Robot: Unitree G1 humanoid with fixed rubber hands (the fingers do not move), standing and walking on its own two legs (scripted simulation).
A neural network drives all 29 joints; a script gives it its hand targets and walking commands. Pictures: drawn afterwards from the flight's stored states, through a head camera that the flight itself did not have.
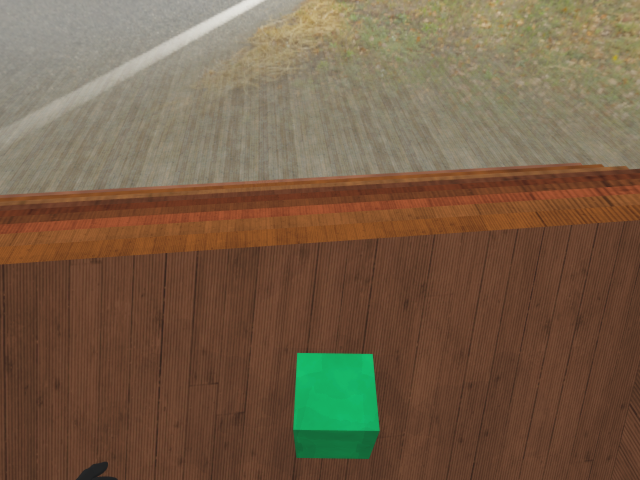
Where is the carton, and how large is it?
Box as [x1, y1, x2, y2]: [293, 353, 379, 458]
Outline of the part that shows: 297,353 293,424 296,457 368,458 379,431 372,354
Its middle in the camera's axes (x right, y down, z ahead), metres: +0.04 +0.49 +1.10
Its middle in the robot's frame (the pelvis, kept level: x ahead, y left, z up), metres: +0.46 -0.03 -0.66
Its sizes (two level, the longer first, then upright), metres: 0.210 0.200 0.250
